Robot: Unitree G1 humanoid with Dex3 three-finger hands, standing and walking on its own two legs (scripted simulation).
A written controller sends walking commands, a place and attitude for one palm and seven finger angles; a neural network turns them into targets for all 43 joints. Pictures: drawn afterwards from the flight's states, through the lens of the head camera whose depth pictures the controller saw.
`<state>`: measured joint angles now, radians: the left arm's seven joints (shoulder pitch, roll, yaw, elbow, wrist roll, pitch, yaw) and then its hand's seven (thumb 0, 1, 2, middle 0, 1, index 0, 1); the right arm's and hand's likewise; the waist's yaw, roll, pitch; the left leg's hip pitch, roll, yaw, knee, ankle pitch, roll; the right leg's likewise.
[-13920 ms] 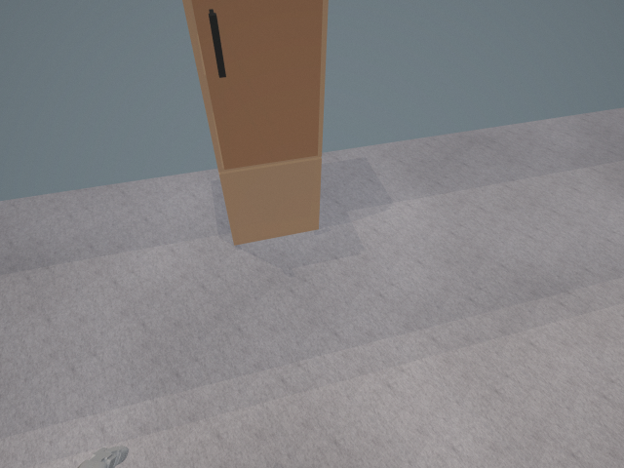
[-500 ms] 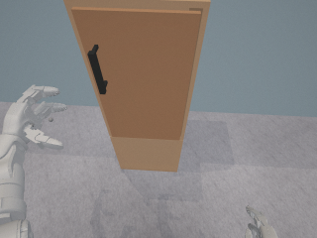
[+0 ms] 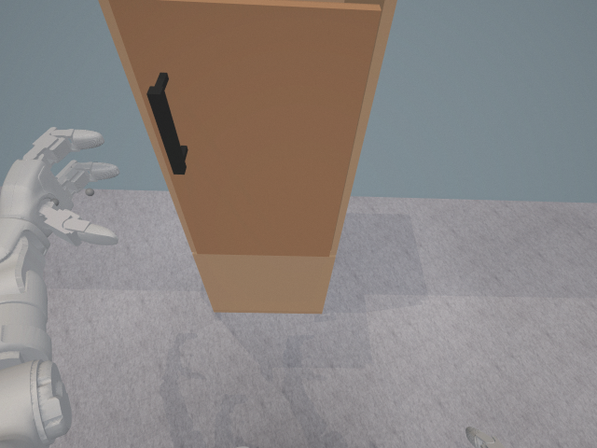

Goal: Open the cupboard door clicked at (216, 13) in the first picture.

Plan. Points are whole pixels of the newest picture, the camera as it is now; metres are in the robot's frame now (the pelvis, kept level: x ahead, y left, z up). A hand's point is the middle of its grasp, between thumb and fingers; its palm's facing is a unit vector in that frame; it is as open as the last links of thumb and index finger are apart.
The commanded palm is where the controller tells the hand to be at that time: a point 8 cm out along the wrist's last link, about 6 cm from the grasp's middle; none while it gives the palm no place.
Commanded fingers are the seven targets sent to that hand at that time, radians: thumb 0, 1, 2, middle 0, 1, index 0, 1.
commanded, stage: move the hooked fingers beside the handle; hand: left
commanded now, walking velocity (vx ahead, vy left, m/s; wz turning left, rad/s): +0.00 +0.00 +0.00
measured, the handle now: (171, 126) +0.56 +0.20 +0.10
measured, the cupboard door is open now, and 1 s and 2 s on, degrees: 0 0 0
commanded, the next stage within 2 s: slide the fingers in behind the handle in 1.66 s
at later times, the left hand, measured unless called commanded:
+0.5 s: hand (112, 155) +0.47 +0.26 +0.12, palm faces +0.02 -1.00 -0.01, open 14.0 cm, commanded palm +0.46 +0.32 +0.11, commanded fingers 0.00 -0.50 0.30 -0.30 -1.20 -0.30 -1.20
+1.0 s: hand (121, 137) +0.52 +0.27 +0.10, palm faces +0.01 -1.00 -0.01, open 13.9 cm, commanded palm +0.50 +0.31 +0.10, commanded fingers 0.00 -0.50 0.30 -0.30 -1.20 -0.30 -1.20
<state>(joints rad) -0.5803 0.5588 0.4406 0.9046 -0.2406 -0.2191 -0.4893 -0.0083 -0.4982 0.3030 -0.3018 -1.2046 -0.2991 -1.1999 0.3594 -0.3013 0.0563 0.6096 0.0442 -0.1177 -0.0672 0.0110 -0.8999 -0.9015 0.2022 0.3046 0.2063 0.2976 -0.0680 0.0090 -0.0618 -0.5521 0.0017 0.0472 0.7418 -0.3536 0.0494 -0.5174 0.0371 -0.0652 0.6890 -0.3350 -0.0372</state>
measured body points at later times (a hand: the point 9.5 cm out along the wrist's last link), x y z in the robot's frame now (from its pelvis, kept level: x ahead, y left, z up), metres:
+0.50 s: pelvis +0.00 +0.00 -0.01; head +0.09 +0.02 +0.43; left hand +0.47 +0.32 +0.12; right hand +0.02 -0.27 -0.11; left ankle +0.01 +0.08 -0.71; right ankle +0.00 -0.10 -0.71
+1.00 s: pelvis +0.02 +0.00 -0.01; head +0.14 +0.02 +0.42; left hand +0.52 +0.32 +0.11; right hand -0.03 -0.27 -0.11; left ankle +0.01 +0.08 -0.71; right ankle +0.00 -0.10 -0.71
